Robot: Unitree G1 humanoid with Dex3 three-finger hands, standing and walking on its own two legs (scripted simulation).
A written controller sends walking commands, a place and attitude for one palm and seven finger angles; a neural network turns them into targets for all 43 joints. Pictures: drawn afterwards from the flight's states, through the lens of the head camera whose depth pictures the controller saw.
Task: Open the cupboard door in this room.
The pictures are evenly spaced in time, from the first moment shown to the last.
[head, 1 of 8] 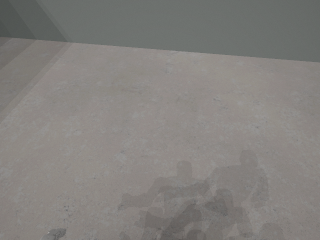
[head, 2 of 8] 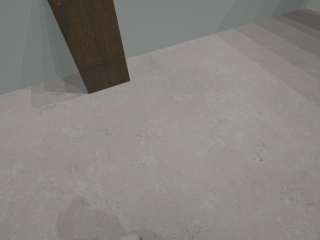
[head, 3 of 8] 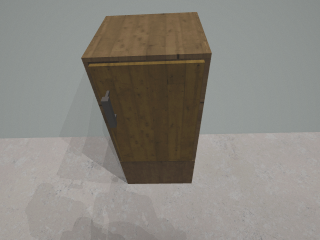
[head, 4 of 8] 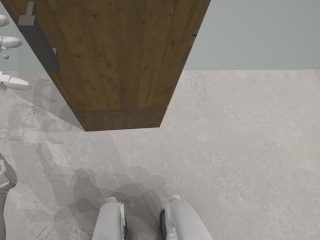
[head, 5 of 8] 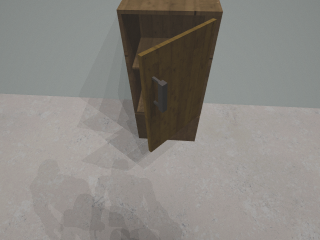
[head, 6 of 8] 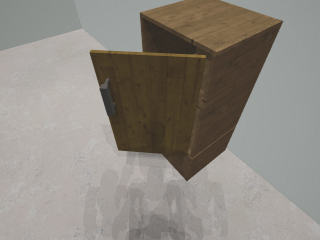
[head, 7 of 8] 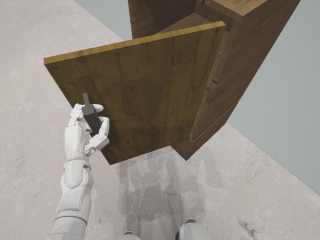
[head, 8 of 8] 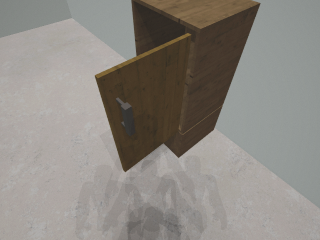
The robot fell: no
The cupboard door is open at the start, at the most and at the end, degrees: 0 92 92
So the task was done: yes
